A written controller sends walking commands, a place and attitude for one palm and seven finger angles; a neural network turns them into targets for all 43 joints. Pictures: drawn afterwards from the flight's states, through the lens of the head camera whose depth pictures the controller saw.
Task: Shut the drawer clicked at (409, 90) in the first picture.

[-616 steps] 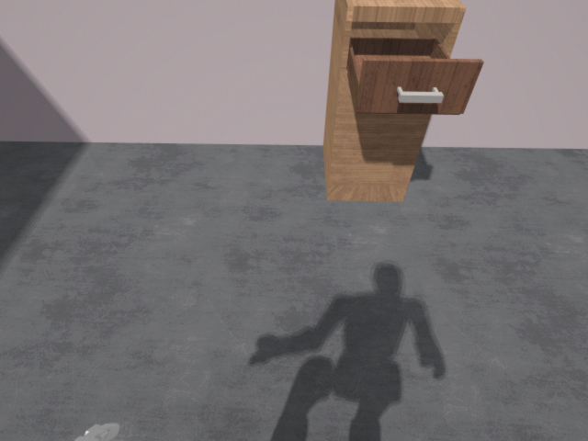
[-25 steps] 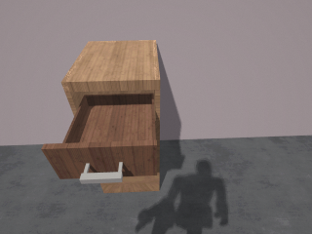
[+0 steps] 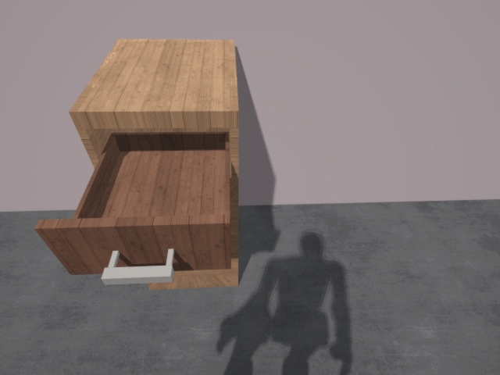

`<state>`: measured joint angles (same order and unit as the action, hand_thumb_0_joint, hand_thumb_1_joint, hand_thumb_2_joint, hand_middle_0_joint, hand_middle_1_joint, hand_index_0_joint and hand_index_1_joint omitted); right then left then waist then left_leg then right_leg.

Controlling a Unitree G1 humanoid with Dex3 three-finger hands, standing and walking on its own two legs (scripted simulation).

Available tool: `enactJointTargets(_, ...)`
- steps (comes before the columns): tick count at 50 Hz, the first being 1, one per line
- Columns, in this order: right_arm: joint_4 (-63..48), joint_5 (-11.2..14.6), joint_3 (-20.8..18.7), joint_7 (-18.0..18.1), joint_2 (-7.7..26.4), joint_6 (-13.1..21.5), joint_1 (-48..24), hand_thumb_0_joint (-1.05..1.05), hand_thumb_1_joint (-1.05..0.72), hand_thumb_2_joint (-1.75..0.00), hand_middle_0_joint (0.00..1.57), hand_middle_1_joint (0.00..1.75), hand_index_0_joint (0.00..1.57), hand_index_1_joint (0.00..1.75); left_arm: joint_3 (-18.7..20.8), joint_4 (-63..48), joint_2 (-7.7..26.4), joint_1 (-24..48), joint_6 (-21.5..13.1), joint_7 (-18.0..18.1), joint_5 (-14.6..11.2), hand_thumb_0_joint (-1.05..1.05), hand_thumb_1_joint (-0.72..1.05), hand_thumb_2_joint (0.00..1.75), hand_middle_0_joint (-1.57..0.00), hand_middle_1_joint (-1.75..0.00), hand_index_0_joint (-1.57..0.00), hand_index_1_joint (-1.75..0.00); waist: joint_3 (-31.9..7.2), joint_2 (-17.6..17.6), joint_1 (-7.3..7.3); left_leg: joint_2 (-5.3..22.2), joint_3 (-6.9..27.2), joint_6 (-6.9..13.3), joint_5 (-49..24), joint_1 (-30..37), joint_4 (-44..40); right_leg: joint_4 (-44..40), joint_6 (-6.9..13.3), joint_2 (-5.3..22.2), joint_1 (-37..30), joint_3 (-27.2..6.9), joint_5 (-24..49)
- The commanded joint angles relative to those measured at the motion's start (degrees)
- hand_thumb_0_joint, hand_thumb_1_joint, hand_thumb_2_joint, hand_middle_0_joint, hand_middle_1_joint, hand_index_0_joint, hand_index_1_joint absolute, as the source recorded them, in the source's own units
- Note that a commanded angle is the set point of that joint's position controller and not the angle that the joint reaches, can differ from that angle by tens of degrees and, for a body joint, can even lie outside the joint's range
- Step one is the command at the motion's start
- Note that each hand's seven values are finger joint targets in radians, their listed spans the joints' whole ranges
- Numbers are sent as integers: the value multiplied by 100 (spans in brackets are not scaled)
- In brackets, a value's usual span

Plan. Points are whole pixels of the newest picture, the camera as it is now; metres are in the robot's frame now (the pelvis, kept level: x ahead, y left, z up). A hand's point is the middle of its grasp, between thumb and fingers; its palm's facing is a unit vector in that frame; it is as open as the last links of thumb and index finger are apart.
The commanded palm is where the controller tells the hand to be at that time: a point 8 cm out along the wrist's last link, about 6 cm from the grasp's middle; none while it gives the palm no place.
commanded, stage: come to a stop and stand still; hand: left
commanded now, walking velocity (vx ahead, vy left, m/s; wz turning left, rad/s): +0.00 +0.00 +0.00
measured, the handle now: (141, 264) +0.31 +0.22 -0.03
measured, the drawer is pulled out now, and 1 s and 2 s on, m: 0.29 0.29 0.28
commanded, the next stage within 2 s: look again from close up in 0.16 s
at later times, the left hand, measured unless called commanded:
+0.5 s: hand out of the picture +0.00 +0.15 -0.17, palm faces +0.04 -0.99 -0.17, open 7.3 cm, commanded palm none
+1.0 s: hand (132, 361) +0.16 +0.19 -0.04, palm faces +0.26 -0.94 -0.20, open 7.0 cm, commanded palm +0.09 +0.21 -0.05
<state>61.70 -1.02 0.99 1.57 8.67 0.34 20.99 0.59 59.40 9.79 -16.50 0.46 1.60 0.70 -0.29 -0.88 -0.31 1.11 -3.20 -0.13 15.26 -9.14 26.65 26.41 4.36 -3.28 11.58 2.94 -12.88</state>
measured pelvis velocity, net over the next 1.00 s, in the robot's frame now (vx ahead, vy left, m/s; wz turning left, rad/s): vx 0.00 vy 0.00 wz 0.03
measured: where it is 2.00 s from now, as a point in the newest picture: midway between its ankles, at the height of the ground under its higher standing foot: outside the picture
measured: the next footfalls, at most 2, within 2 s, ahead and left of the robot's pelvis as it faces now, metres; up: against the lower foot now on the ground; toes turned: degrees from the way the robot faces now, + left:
none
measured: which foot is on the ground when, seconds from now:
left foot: down 0.00-1.00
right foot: down 0.00-1.00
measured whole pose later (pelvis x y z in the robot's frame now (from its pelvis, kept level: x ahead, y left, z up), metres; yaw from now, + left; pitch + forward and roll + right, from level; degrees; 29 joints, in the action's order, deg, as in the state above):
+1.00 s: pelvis +0.00 +0.00 -0.01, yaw +2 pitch +0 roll +1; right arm 49.6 1.7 -0.3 4.4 14.8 14.3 20.1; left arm -1.2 12.1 9.8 -27.8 -5.5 8.0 -8.9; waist -2.2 4.3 -1.1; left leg -0.5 -1.1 0.4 16.9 -13.2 30.3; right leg 31.2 3.5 -1.5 15.7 4.3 -15.7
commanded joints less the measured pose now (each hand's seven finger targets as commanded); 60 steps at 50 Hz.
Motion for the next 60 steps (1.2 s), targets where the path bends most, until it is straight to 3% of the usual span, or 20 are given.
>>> enactJointTargets(1,-188,19,-24,49,482,91,68,0,-90,-90,20,30,20,30,0,-84,436,-368,-152,-30,-25,0,90,90,-20,-30,-20,-30,839,401,81,492,658,199,129,-911,-917,-828,-34,778,-201,-969,-50)
enactJointTargets(8,2,33,-17,35,461,91,274,0,-90,-90,20,30,20,30,-31,-9,391,-311,-220,7,-47,0,90,90,-20,-30,-20,-30,501,-148,-38,395,488,151,-263,-353,-753,-1018,-48,900,-200,-1029,158)
enactJointTargets(32,282,61,32,95,335,127,288,0,-90,-90,20,30,20,30,-78,325,223,-638,-260,65,-39,0,90,90,-20,-30,-20,-30,422,87,-13,472,411,122,-690,-87,-799,-900,-51,925,-413,-933,1158)
enactJointTargets(40,301,56,28,83,304,90,325,0,-90,-90,20,30,20,30,-79,301,218,-636,-227,70,-35,0,90,90,-20,-30,-20,-30,755,9,-2,435,393,124,-420,-199,-834,-1057,-68,887,-177,-978,532)
enactJointTargets(41,-26,65,-73,25,518,192,-438,0,-90,-90,20,30,20,30,8,475,519,-968,-438,315,62,0,90,90,-20,-30,-20,-30,882,-262,270,323,-24,-80,-172,-973,581,-639,-737,1340,-326,-1267,4663)
enactJointTargets(42,-2227,273,-220,307,1660,1048,-519,0,-90,-90,20,30,20,30,138,-8099,1459,3095,-1685,183,-1302,0,90,90,-22,-32,-22,-32,-2102,1089,-440,-149,253,208,-1117,761,-341,-169,-388,936,-879,-1087,2652)
enactJointTargets(43,-1973,214,-84,426,1036,1474,-1095,0,-90,-90,20,30,20,30,157,-6806,1048,1072,-1292,498,-805,0,90,90,-24,-34,-24,-34,-1917,2073,37,-99,78,263,-1567,773,-426,-158,-147,487,-808,-794,1335)
enactJointTargets(44,-1717,234,-204,415,1179,1650,-1057,0,-90,-90,20,30,20,30,-54,-6478,656,744,-1005,789,-879,0,90,90,-26,-37,-26,-37,-1343,1861,-106,-48,165,120,-1194,339,-400,-217,-172,438,-334,-492,628)
enactJointTargets(45,-1701,320,-180,353,847,1677,-803,0,-90,-90,20,30,20,30,-636,-5104,-540,-834,-436,759,-840,0,90,90,-28,-39,-28,-39,-567,854,-94,24,342,176,-915,-219,-411,-211,-252,409,1,-288,396)
enactJointTargets(46,-2151,391,-172,340,1062,1776,-924,0,-90,-90,20,30,20,30,-882,-6237,-622,-177,-586,627,-1105,0,90,90,-30,-41,-30,-41,-100,332,-130,23,509,248,-659,-377,-265,-188,-336,457,362,-280,185)
enactJointTargets(47,-2245,379,-248,372,1210,1894,-1014,0,-90,-90,20,30,20,30,-584,-6444,-192,-156,-860,577,-1121,0,90,90,-32,-43,-32,-43,-40,-436,-225,-21,480,289,-220,-523,-9,-293,-399,482,838,-307,-465)
enactJointTargets(48,-2384,278,-296,360,1254,2014,-1051,0,-90,-90,20,30,20,30,-654,-6264,-304,-354,-1152,483,-1056,0,90,90,-34,-45,-34,-45,273,-1187,-318,-82,496,324,90,-883,252,-322,-464,495,1291,-305,-1090)
enactJointTargets(49,-2613,219,-354,306,1236,2066,-1063,0,-90,-90,20,30,20,30,-688,-5831,-486,-677,-1373,373,-1013,0,90,90,-36,-47,-36,-47,404,-1444,-281,-152,497,320,230,-1153,560,-264,-468,547,1625,-394,-1557)
enactJointTargets(50,-2772,167,-402,230,1215,2081,-1002,0,-90,-90,20,30,20,30,-690,-5649,-616,-1097,-1648,195,-1009,0,90,90,-38,-50,-38,-50,261,-1939,-146,-190,501,239,336,-1535,779,-61,-483,533,1760,-421,-1826)
enactJointTargets(52,-3155,102,-488,48,1203,2098,-1295,0,-90,-90,20,30,20,30,-446,-5558,-730,-2343,-2381,-302,-1268,0,90,90,-42,-54,-42,-54,-19,-2091,223,-232,446,116,460,-2296,1230,451,-493,560,1661,-474,-1606)
enactJointTargets(53,-3300,97,-537,-65,1205,2055,-1384,0,-90,-90,20,30,20,30,-208,-5707,-637,-2737,-2769,-574,-1389,0,90,90,-44,-56,-44,-56,-231,-1892,349,-276,370,62,419,-2477,1430,782,-480,543,1517,-436,-1118)
enactJointTargets(54,-3398,91,-583,-219,1208,1990,-1407,0,-90,-90,20,30,20,30,51,-5753,-458,-3093,-3126,-848,-1425,0,90,90,-46,-58,-46,-58,-503,-1168,516,-340,294,-17,216,-2524,1584,1177,-368,541,1353,-391,-500)
enactJointTargets(56,-3654,52,-594,-357,1185,1873,-1604,0,-90,-90,20,30,20,30,172,-6240,-153,-2470,-3699,-1123,-1282,0,90,90,-50,-62,-50,-62,-845,-402,426,-384,133,-6,108,-3009,2149,1920,-285,542,1732,-395,74)
enactJointTargets(59,-4051,-44,-583,-405,1101,1733,-1651,0,-90,-90,20,30,20,30,265,-7493,290,-1724,-4033,-872,-838,0,90,90,-56,-69,-56,-69,-1069,910,334,-347,139,107,350,-3184,2551,2376,-117,459,2559,-457,-725)
enactJointTargets(60,-4190,-49,-560,-398,1072,1670,-1665,0,-90,-90,20,30,20,30,216,-7685,231,-1691,-3997,-740,-765,0,90,90,-58,-71,-58,-71,-1148,851,273,-297,227,149,532,-3211,2609,2416,-96,436,2782,-458,-1044)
